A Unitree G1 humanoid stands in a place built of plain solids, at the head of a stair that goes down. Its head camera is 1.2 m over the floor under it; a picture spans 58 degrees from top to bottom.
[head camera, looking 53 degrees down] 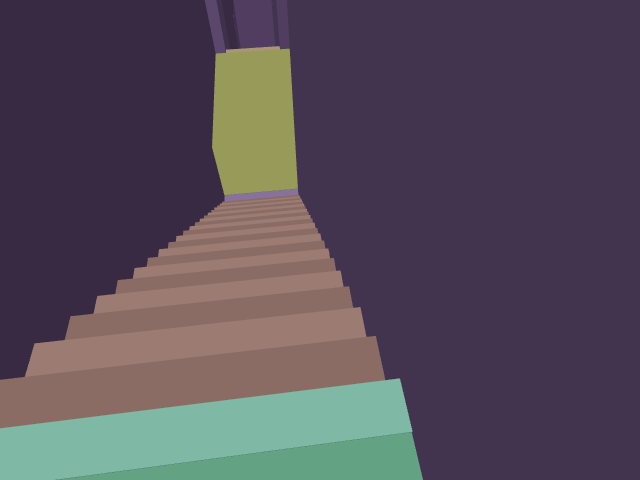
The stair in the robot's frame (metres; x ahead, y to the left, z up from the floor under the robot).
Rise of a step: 0.20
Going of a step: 0.22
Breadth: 1.30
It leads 7 degrees to the left of straight ahead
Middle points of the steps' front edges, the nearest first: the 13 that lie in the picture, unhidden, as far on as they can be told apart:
0.34 0.42 0.00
0.56 0.45 -0.20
0.78 0.48 -0.40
1.00 0.50 -0.60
1.22 0.53 -0.80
1.44 0.56 -1.00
1.66 0.59 -1.21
1.89 0.61 -1.41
2.11 0.64 -1.61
2.33 0.67 -1.81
2.55 0.70 -2.01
2.77 0.72 -2.21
2.99 0.75 -2.41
